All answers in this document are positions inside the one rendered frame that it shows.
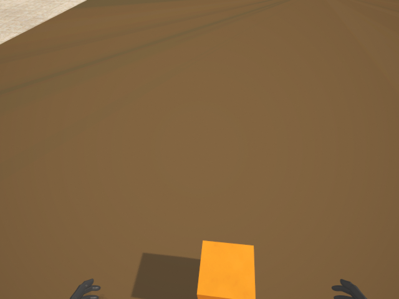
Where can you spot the carton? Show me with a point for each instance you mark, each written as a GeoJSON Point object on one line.
{"type": "Point", "coordinates": [226, 271]}

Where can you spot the robot left hand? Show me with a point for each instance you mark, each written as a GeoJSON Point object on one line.
{"type": "Point", "coordinates": [84, 288]}

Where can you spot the robot right hand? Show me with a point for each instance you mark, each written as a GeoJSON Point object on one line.
{"type": "Point", "coordinates": [349, 288]}

